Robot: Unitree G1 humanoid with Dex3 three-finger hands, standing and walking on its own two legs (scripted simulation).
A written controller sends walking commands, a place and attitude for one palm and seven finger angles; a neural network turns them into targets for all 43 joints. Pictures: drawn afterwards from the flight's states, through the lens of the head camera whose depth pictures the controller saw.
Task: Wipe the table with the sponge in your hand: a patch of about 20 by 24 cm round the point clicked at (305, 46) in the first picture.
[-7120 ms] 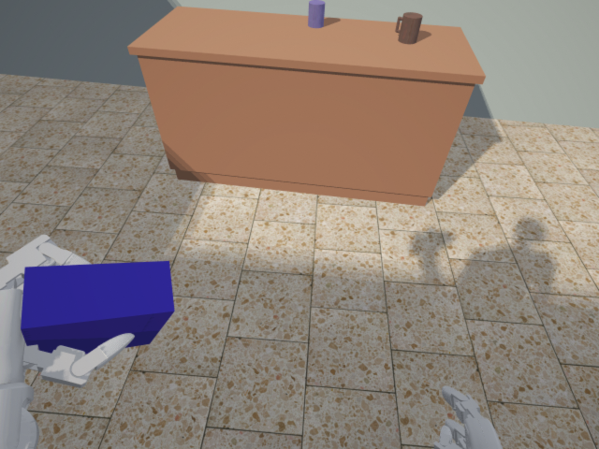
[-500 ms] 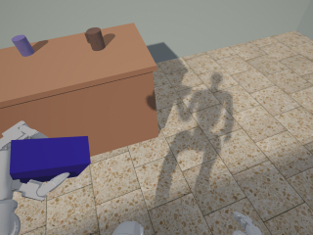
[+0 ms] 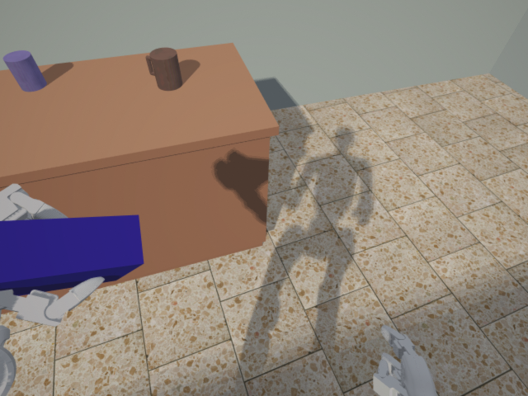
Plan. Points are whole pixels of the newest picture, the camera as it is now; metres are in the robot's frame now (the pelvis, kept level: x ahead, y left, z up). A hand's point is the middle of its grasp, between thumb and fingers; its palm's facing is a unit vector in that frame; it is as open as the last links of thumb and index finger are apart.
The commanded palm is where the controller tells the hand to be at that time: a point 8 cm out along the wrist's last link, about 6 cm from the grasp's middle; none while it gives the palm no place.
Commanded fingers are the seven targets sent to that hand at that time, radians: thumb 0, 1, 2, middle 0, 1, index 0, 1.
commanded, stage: take the last steps up to it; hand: left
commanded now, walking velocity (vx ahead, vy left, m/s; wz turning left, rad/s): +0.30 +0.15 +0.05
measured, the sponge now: (89, 255) +0.23 +0.21 +0.16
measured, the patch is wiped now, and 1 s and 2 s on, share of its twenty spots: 0.00 0.00 0.00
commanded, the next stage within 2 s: come to a stop and stand still in 0.78 s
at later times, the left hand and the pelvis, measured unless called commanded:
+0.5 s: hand (45, 168) +0.34 +0.30 +0.18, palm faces +0.40 -0.80 -0.45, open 9.4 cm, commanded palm +0.27 +0.35 +0.19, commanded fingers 0.00 0.10 1.30 -1.20 -1.60 -1.20 -1.60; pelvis +0.11 +0.07 -0.01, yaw +0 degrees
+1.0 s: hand (58, 135) +0.42 +0.33 +0.18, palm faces +0.37 -0.80 -0.48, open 9.4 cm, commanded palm +0.36 +0.38 +0.19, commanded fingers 0.00 0.10 1.30 -1.20 -1.60 -1.20 -1.60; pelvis +0.20 +0.09 +0.01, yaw +1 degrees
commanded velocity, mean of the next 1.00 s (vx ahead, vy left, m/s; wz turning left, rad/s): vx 0.17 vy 0.12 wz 0.02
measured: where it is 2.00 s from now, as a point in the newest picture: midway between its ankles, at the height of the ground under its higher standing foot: outside the picture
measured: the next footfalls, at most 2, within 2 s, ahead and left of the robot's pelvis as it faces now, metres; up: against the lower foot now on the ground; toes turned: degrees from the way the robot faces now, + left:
right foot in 0.10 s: +0.09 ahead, -0.10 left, +0.00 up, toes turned -9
left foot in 0.40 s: +0.20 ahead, +0.19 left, +0.00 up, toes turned +10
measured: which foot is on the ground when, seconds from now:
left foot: down 0.00-0.12, up 0.14-0.38, down 0.40-0.72, up 0.74-1.00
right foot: up 0.00-0.08, down 0.10-0.42, up 0.44-0.68, down 0.70-1.00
